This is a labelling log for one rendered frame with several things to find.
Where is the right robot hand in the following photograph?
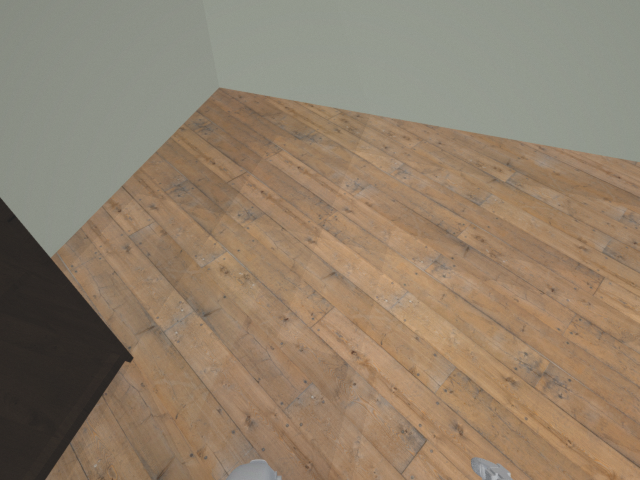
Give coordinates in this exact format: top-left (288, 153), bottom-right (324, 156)
top-left (471, 457), bottom-right (513, 480)

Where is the wardrobe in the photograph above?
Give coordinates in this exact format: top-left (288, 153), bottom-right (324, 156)
top-left (0, 198), bottom-right (133, 480)

